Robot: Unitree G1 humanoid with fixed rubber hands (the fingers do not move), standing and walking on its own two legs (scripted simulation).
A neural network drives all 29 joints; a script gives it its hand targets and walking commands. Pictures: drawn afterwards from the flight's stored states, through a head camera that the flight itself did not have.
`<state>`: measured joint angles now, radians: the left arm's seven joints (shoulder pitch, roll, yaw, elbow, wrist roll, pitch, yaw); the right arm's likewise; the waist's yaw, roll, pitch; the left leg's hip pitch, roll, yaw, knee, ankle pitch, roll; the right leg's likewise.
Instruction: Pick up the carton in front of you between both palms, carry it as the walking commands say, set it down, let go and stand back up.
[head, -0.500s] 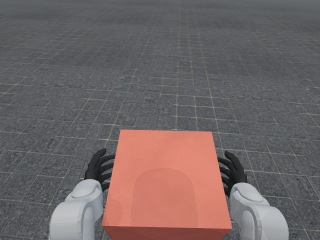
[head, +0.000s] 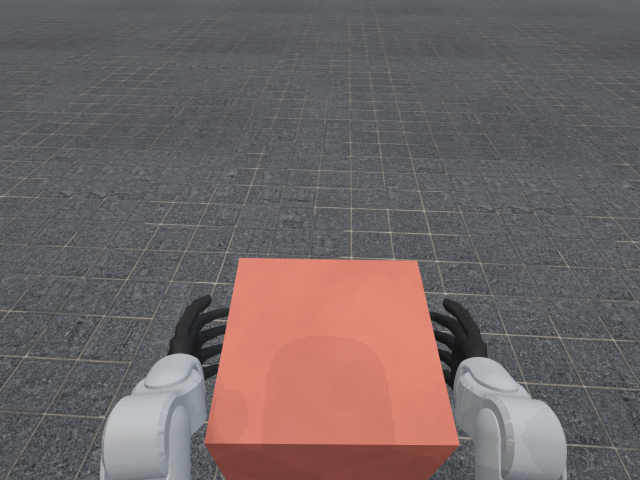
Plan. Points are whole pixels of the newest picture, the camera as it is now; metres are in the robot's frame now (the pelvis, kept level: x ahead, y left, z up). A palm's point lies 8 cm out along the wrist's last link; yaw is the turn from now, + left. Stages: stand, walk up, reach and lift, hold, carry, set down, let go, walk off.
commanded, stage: carry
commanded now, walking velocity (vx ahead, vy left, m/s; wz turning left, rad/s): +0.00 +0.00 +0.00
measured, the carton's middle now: (325, 387) +0.25 +0.00 +0.03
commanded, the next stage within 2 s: hold in 1.52 s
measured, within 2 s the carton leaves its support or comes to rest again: neither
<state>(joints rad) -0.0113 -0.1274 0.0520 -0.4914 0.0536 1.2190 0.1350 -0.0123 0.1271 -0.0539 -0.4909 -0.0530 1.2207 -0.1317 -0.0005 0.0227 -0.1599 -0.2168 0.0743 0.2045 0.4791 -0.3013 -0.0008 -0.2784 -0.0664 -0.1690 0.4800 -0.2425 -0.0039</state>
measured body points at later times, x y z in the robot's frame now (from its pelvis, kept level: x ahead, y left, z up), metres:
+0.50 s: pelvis +0.02 -0.01 +0.00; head -0.01 -0.01 +0.45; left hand +0.26 +0.15 +0.09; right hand +0.27 -0.16 +0.09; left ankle -0.03 +0.10 -0.74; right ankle +0.00 -0.11 -0.74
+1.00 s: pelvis -0.02 +0.00 +0.00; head -0.05 +0.00 +0.45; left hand +0.24 +0.15 +0.07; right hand +0.24 -0.15 +0.07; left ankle -0.03 +0.11 -0.74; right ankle +0.00 -0.11 -0.74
